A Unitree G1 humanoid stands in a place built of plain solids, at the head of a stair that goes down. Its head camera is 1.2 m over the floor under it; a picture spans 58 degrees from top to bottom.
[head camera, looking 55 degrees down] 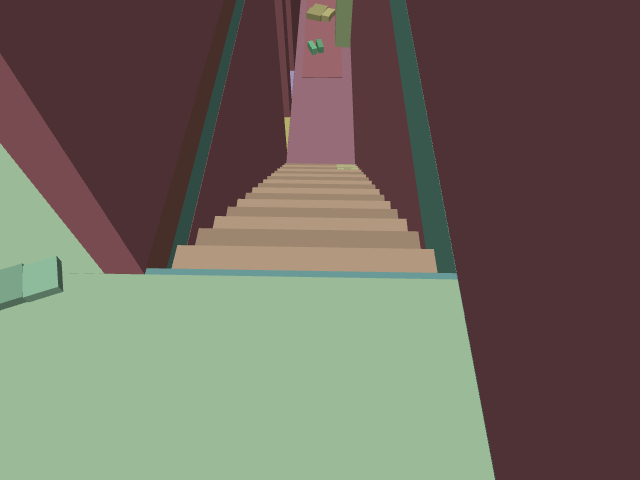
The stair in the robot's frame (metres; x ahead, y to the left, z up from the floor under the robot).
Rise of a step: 0.19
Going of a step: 0.22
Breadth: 1.00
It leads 1 degrees to the right of straight ahead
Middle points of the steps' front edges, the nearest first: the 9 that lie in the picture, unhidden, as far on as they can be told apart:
0.72 0.06 0.00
0.95 0.06 -0.19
1.17 0.05 -0.39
1.39 0.05 -0.58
1.62 0.05 -0.78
1.84 0.04 -0.97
2.07 0.04 -1.17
2.29 0.03 -1.36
2.52 0.03 -1.56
